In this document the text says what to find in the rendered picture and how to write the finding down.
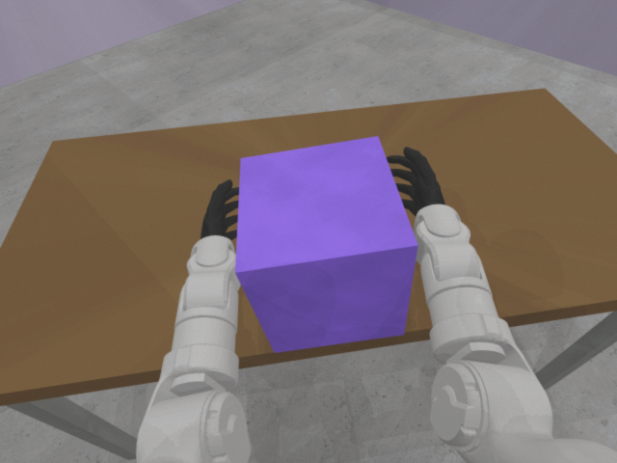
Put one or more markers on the carton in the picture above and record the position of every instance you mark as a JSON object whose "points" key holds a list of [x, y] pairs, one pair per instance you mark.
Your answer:
{"points": [[325, 251]]}

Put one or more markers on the left robot upper arm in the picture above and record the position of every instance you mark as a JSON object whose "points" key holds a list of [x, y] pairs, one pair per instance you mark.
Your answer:
{"points": [[208, 427]]}

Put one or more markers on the right robot hand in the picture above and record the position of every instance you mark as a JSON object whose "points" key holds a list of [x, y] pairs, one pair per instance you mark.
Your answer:
{"points": [[424, 190]]}

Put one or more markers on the right robot upper arm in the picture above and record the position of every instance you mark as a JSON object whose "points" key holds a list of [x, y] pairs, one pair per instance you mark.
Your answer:
{"points": [[500, 414]]}

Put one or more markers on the left robot forearm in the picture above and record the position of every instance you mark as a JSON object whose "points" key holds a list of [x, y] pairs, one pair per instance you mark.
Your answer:
{"points": [[203, 352]]}

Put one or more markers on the left robot hand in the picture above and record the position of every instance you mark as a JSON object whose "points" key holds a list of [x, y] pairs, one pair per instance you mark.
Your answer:
{"points": [[215, 221]]}

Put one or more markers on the table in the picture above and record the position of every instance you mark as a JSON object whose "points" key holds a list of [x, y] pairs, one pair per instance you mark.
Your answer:
{"points": [[93, 264]]}

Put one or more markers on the right robot forearm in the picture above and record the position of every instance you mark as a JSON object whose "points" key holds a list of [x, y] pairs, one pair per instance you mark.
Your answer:
{"points": [[463, 313]]}

